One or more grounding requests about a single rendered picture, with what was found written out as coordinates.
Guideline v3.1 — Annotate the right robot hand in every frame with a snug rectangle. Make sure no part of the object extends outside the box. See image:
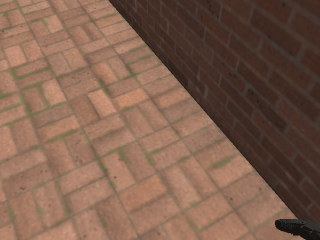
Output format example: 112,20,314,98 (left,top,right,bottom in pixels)
275,218,320,240

